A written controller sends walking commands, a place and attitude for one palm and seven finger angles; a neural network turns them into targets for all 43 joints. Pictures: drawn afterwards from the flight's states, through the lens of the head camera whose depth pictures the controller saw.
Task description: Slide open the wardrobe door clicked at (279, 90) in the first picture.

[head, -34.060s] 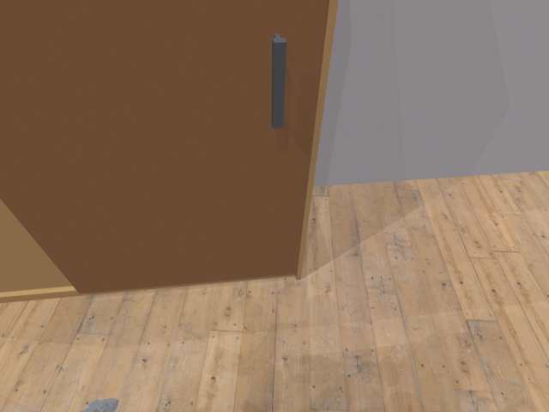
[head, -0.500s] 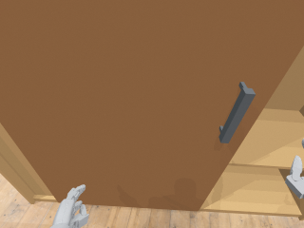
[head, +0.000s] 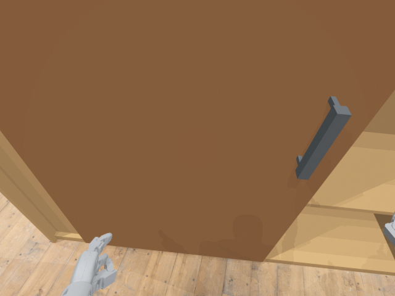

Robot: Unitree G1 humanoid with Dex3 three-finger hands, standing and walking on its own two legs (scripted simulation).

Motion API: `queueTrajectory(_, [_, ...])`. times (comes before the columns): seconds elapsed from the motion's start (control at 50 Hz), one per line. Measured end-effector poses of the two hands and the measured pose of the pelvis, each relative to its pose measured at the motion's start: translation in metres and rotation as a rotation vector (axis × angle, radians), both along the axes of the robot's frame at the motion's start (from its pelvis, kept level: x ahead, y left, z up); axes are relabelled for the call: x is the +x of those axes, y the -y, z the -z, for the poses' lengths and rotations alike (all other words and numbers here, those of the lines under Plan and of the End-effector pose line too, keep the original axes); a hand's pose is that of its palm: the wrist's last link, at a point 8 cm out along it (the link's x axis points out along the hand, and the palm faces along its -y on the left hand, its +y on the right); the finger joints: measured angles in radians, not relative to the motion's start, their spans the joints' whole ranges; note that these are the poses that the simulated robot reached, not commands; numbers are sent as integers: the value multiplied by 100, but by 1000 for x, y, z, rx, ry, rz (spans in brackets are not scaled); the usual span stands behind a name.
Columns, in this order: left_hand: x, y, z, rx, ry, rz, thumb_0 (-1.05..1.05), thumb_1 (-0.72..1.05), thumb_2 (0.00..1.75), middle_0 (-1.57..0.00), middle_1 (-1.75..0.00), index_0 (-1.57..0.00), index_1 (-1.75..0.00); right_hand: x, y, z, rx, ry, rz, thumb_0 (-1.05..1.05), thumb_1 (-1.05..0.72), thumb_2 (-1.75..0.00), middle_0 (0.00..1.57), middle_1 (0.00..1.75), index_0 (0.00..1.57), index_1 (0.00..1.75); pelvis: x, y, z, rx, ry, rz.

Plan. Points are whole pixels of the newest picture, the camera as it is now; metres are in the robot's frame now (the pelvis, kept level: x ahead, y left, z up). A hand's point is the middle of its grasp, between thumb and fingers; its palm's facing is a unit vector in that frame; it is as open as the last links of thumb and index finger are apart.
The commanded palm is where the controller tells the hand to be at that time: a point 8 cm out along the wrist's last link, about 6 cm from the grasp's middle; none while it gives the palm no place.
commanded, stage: step back with the hand held close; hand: right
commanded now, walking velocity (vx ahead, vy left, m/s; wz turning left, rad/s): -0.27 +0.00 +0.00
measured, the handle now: (316, 140) +0.41 -0.23 +0.13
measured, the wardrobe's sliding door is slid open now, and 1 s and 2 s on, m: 0.67 0.67 0.67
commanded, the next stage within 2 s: stop stepping back and stand still in 0.84 s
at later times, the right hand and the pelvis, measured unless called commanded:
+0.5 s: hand out of the picture +0.11 -0.31 +0.15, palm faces +0.51 +0.75 -0.41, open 7.4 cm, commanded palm +0.06 -0.34 +0.17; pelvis -0.07 -0.03 -0.01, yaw -1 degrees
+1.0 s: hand out of the picture +0.06 -0.30 +0.17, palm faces +0.40 +0.84 -0.37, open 7.5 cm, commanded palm +0.00 -0.34 +0.17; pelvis -0.17 -0.05 -0.01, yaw +5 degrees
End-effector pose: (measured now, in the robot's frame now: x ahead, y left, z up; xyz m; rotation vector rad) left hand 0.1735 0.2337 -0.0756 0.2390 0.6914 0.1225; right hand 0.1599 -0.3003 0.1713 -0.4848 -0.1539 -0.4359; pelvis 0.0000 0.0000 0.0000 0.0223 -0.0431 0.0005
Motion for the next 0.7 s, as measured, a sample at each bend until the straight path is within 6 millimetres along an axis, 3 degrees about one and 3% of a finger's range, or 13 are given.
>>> queueTrajectory(0.08, [-10, 4, -1, 16, -5, -42, 1, 90, 90, -20, -30, -20, -30, -1, -2, 8, 0, -54, -63, 2, -89, -90, 20, 30, 21, 31, -6, 12, 2, -4, -20, -15])
queueTrajectory(0.16, [-22, 13, -3, 27, -12, -67, 1, 90, 90, -20, -30, -20, -30, -11, 7, 3, -41, -59, -93, 2, -88, -90, 21, 30, 21, 31, -15, 22, 4, -5, -27, -23])
queueTrajectory(0.32, [-46, 34, 2, 21, 2, -28, 1, 90, 90, -20, -30, -20, -30, -47, 38, -10, -102, 31, 3, 2, -88, -90, 21, 30, 21, 31, -41, 32, 9, -9, -17, 0])
queueTrajectory(0.46, [-67, 41, 13, 12, -22, 18, 1, 90, 90, -20, -30, -20, -30, -85, 40, 3, -47, 45, 71, 2, -89, -90, 20, 30, 21, 31, -63, 33, 12, -1, -16, 26])
queueTrajectory(0.58, [-90, 43, 9, 74, -32, 24, 1, 90, 90, -20, -30, -20, -30, -96, 41, 7, -24, 112, 10, 2, -88, -90, 21, 30, 21, 31, -87, 41, 17, 11, -6, 30])
queueTrajectory(0.7, [-113, 51, 3, 68, 1, 0, 1, 90, 90, -20, -30, -20, -30, -115, 57, -9, -107, 154, 0, 2, -88, -90, 21, 30, 21, 31, -107, 46, 15, 50, -9, 58])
